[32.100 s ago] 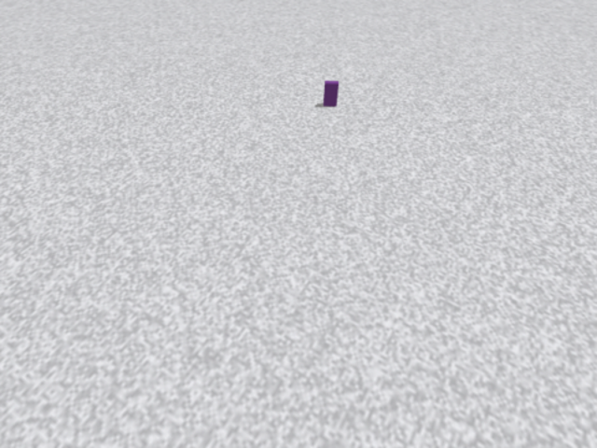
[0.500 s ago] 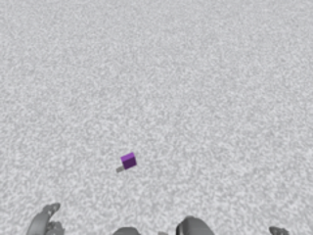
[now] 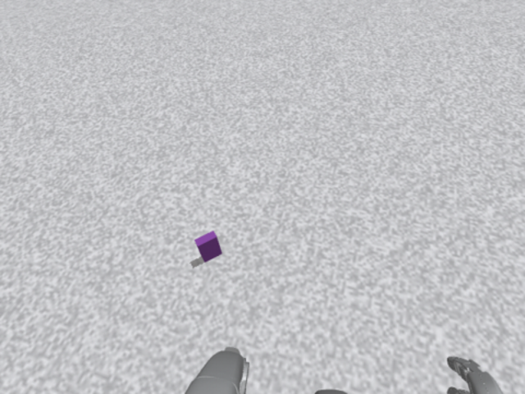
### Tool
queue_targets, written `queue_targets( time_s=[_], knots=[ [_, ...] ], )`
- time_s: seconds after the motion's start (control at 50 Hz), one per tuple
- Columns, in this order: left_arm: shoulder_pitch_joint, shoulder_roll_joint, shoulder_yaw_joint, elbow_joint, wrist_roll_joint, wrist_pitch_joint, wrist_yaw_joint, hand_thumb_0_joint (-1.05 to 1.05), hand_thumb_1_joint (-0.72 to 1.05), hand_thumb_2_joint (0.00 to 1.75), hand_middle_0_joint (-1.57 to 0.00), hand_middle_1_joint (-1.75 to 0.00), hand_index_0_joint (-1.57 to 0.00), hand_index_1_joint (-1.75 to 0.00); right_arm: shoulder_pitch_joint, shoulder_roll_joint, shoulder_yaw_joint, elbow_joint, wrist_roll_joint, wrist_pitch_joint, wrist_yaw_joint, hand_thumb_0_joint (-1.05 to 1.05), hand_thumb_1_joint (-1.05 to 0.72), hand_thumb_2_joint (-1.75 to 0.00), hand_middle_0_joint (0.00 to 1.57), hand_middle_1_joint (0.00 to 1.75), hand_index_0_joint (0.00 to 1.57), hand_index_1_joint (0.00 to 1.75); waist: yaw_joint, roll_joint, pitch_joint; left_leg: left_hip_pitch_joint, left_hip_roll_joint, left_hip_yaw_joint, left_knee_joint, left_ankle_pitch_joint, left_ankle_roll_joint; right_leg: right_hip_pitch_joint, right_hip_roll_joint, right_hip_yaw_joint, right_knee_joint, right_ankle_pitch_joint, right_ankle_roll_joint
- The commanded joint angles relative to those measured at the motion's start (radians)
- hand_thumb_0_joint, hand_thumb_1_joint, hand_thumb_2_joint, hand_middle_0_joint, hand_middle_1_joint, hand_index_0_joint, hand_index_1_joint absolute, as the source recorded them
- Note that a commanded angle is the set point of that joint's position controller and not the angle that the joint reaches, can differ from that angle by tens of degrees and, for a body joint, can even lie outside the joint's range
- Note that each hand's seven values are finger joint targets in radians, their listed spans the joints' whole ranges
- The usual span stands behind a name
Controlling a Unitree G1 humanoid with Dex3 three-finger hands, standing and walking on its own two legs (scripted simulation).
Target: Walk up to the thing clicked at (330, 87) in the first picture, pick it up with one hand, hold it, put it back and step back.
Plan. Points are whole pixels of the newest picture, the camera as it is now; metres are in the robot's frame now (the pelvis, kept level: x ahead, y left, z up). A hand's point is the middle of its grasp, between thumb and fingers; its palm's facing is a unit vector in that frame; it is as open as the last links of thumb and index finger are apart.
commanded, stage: step back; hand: left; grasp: from the side
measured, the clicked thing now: (208, 247) +0.67 +0.27 -0.68
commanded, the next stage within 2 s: stand in 1.78 s
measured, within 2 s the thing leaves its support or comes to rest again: neither
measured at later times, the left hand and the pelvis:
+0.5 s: hand out of the picture -0.08 +0.26 -0.14, palm faces +0.06 -0.92 -0.38, open 7.4 cm; pelvis -0.17 -0.02 +0.00, yaw +3 degrees
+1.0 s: hand out of the picture -0.26 +0.26 -0.14, palm faces +0.12 -0.91 -0.41, open 7.4 cm; pelvis -0.30 -0.03 +0.00, yaw +6 degrees
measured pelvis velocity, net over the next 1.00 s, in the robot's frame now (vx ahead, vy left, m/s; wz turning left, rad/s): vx -0.30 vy -0.03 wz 0.11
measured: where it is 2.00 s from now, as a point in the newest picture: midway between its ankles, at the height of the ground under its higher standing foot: outside the picture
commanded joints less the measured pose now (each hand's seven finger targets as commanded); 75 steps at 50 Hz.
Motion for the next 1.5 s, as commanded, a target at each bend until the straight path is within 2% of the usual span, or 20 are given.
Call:
queue_targets(
  time_s=[0.0, 0.12, 0.22, 0.24, 0.28, 0.36, 0.46, 0.56, 0.58, 0.6, 0.62, 0.68, 0.78, 0.86, 0.92, 1.1, 1.16, 1.38, 1.42, 1.48],
  knots=[
    [-0.170, 0.263, 0.086, -0.141, 0.008, -0.035, 0.040, 0.00, 0.90, 0.90, -0.20, -0.30, -0.20, -0.30, 0.056, -0.171, -0.042, -0.058, 0.016, -0.041, -0.019, 0.00, -0.90, -0.90, 0.20, 0.30, 0.20, 0.30, -0.059, -0.168, -0.099, 0.029, -0.082, -0.047, 0.297, -0.013, 0.009, -0.104, -0.225, 0.153, -0.249, 0.459, -0.154],
    [-0.049, 0.252, 0.080, -0.146, 0.010, -0.024, 0.057, 0.00, 0.90, 0.90, -0.20, -0.30, -0.20, -0.30, 0.046, -0.155, -0.035, -0.072, -0.002, -0.048, -0.015, 0.00, -0.90, -0.90, 0.20, 0.30, 0.20, 0.30, 0.031, -0.204, -0.161, 0.020, -0.012, 0.028, -0.009, -0.081, -0.008, 0.162, -0.276, 0.179, -0.179, 0.584, -0.198],
    [-0.103, 0.258, 0.059, -0.162, -0.013, -0.002, 0.045, 0.00, 0.90, 0.90, -0.20, -0.30, -0.20, -0.30, 0.174, -0.166, -0.052, -0.011, -0.008, -0.053, -0.005, 0.00, -0.90, -0.90, 0.20, 0.30, 0.20, 0.30, -0.030, -0.166, -0.215, 0.312, 0.015, 0.125, -0.464, 0.201, 0.033, 0.025, -0.230, 0.135, -0.074, 0.433, -0.122],
    [-0.089, 0.229, 0.048, -0.168, -0.016, 0.001, 0.043, 0.00, 0.90, 0.90, -0.20, -0.30, -0.20, -0.30, 0.173, -0.205, -0.063, -0.015, -0.022, -0.056, -0.006, 0.00, -0.90, -0.90, 0.20, 0.30, 0.20, 0.30, -0.033, -0.083, -0.224, 0.353, 0.114, -0.026, -0.513, 0.241, 0.070, -0.067, -0.180, 0.115, -0.001, 0.303, -0.073],
    [-0.169, 0.234, 0.067, -0.177, -0.017, 0.001, 0.054, 0.00, 0.90, 0.90, -0.20, -0.30, -0.20, -0.30, 0.092, -0.373, -0.093, -0.052, -0.019, -0.055, 0.005, 0.00, -0.90, -0.90, 0.20, 0.30, 0.20, 0.30, -0.082, 0.211, -0.202, 0.185, 0.477, -0.473, -0.618, 0.407, 0.338, -0.179, 0.047, 0.040, 0.412, -0.267, 0.008],
    [-0.057, 0.229, 0.071, -0.096, -0.030, 0.006, 0.048, 0.00, 0.90, 0.90, -0.20, -0.30, -0.20, -0.30, -0.029, -0.233, -0.050, -0.064, -0.025, -0.064, -0.014, 0.00, -0.90, -0.90, 0.20, 0.30, 0.20, 0.30, 0.015, 0.068, -0.150, 0.183, 0.323, -0.144, -0.504, 0.567, 0.249, -0.195, 0.071, 0.127, 0.619, -0.135, 0.000],
    [-0.051, 0.200, 0.057, -0.090, -0.018, -0.007, 0.031, 0.00, 0.90, 0.90, -0.20, -0.30, -0.20, -0.30, 0.021, -0.230, -0.058, -0.070, -0.031, -0.050, -0.009, 0.00, -0.90, -0.90, 0.20, 0.30, 0.20, 0.30, -0.033, 0.152, -0.181, 0.364, 0.310, -0.125, -0.468, 0.500, 0.262, -0.180, 0.022, 0.046, 0.262, -0.153, 0.044],
    [0.072, 0.208, 0.057, 0.007, 0.001, -0.044, 0.037, 0.00, 0.90, 0.90, -0.20, -0.30, -0.20, -0.30, -0.008, -0.221, -0.046, -0.065, -0.007, -0.018, 0.005, 0.00, -0.90, -0.90, 0.20, 0.30, 0.20, 0.30, 0.007, 0.117, -0.273, 0.241, 0.220, -0.026, -0.290, 0.365, 0.145, 0.120, -0.007, -0.019, -0.309, 0.136, -0.005],
    [0.054, 0.286, 0.081, -0.003, 0.017, -0.051, 0.037, 0.00, 0.90, 0.90, -0.20, -0.30, -0.20, -0.30, 0.005, -0.163, -0.029, -0.079, -0.002, -0.020, 0.010, 0.00, -0.90, -0.90, 0.20, 0.30, 0.20, 0.30, -0.006, -0.080, -0.214, 0.003, 0.094, 0.012, -0.165, 0.131, 0.073, 0.168, -0.143, 0.247, -0.324, 0.036, -0.057],
    [-0.008, 0.419, 0.109, -0.032, 0.014, -0.043, 0.038, 0.00, 0.90, 0.90, -0.20, -0.30, -0.20, -0.30, -0.057, -0.154, -0.037, -0.098, 0.002, -0.018, -0.008, 0.00, -0.90, -0.90, 0.20, 0.30, 0.20, 0.30, 0.050, -0.314, -0.165, -0.008, -0.024, 0.005, 0.045, -0.152, 0.020, -0.092, -0.409, 0.522, -0.405, 0.024, -0.235],
    [-0.081, 0.428, 0.108, -0.065, 0.012, -0.049, 0.042, 0.00, 0.90, 0.90, -0.20, -0.30, -0.20, -0.30, -0.055, -0.203, -0.060, -0.091, 0.000, -0.011, -0.012, 0.00, -0.90, -0.90, 0.20, 0.30, 0.20, 0.30, 0.028, -0.278, -0.085, 0.034, 0.018, -0.116, 0.220, -0.154, 0.001, -0.253, -0.480, 0.593, -0.448, -0.018, -0.296],
    [-0.166, 0.284, 0.073, -0.066, 0.012, -0.060, 0.049, 0.00, 0.90, 0.90, -0.20, -0.30, -0.20, -0.30, 0.044, -0.182, -0.044, -0.025, 0.008, -0.026, -0.004, 0.00, -0.90, -0.90, 0.20, 0.30, 0.20, 0.30, -0.052, -0.117, -0.103, 0.035, -0.042, -0.057, 0.275, -0.003, 0.004, -0.129, -0.257, 0.199, -0.268, 0.207, -0.180],
    [-0.042, 0.300, 0.085, -0.034, 0.021, -0.070, 0.041, 0.00, 0.90, 0.90, -0.20, -0.30, -0.20, -0.30, 0.002, -0.171, -0.041, -0.022, -0.020, -0.047, 0.019, 0.00, -0.90, -0.90, 0.20, 0.30, 0.20, 0.30, 0.045, -0.193, -0.121, 0.017, 0.032, 0.034, -0.090, -0.063, -0.008, 0.066, -0.246, 0.242, -0.301, -0.198, -0.167],
    [-0.082, 0.274, 0.058, -0.029, 0.010, -0.050, 0.026, 0.00, 0.90, 0.90, -0.20, -0.30, -0.20, -0.30, 0.112, -0.162, -0.057, 0.067, -0.020, -0.074, 0.026, 0.00, -0.90, -0.90, 0.20, 0.30, 0.20, 0.30, -0.023, -0.151, -0.129, 0.401, 0.010, 0.108, -0.529, 0.051, 0.034, -0.149, -0.210, 0.149, -0.224, -0.234, -0.114],
    [-0.138, 0.265, 0.056, -0.008, -0.008, -0.054, 0.026, 0.00, 0.90, 0.90, -0.20, -0.30, -0.20, -0.30, 0.072, -0.322, -0.081, 0.049, -0.031, -0.092, 0.024, 0.00, -0.90, -0.90, 0.20, 0.30, 0.20, 0.30, -0.061, 0.116, -0.057, 0.158, 0.389, -0.524, -0.765, -0.508, 0.250, -0.246, -0.048, 0.019, 0.199, -0.205, 0.003],
    [0.003, 0.196, 0.050, 0.102, -0.002, -0.089, 0.014, 0.00, 0.90, 0.90, -0.20, -0.30, -0.20, -0.30, 0.004, -0.179, -0.041, 0.055, -0.019, -0.078, 0.032, 0.00, -0.90, -0.90, 0.20, 0.30, 0.20, 0.30, 0.018, 0.091, -0.109, 0.101, 0.191, -0.086, -0.524, -0.135, 0.106, 0.169, 0.009, -0.076, -0.288, 0.071, -0.013],
    [-0.008, 0.349, 0.081, 0.091, 0.013, -0.103, 0.026, 0.00, 0.90, 0.90, -0.20, -0.30, -0.20, -0.30, 0.003, -0.152, -0.034, 0.050, -0.015, -0.074, 0.020, 0.00, -0.90, -0.90, 0.20, 0.30, 0.20, 0.30, 0.031, -0.160, -0.046, -0.039, 0.036, 0.004, -0.069, -0.112, 0.021, 0.052, -0.380, 0.510, -0.512, -0.448, -0.189],
    [-0.104, 0.199, 0.013, 0.055, -0.015, -0.089, 0.014, 0.00, 0.90, 0.90, -0.20, -0.30, -0.20, -0.30, 0.104, -0.145, -0.051, 0.130, -0.029, -0.111, 0.019, 0.00, -0.90, -0.90, 0.20, 0.30, 0.20, 0.30, -0.046, -0.063, -0.180, 0.462, 0.103, 0.039, -0.526, 0.249, 0.030, -0.126, -0.156, 0.020, -0.146, 0.244, -0.060],
    [-0.094, 0.187, 0.012, 0.080, -0.037, -0.073, 0.017, 0.00, 0.90, 0.90, -0.20, -0.30, -0.20, -0.30, 0.016, -0.240, -0.052, 0.107, -0.025, -0.115, 0.016, 0.00, -0.90, -0.90, 0.20, 0.30, 0.20, 0.30, -0.013, 0.087, -0.172, 0.276, 0.346, -0.268, -0.645, -0.008, 0.171, -0.071, -0.032, -0.051, -0.030, -0.085, 0.000],
    [-0.083, 0.186, 0.008, 0.112, -0.025, -0.084, 0.019, 0.00, 0.90, 0.90, -0.20, -0.30, -0.20, -0.30, -0.048, -0.197, -0.033, 0.110, -0.020, -0.109, 0.019, 0.00, -0.90, -0.90, 0.20, 0.30, 0.20, 0.30, 0.008, 0.085, -0.149, 0.258, 0.265, -0.112, -0.565, 0.206, 0.124, 0.036, -0.056, -0.033, -0.192, 0.058, -0.014]
  ],
)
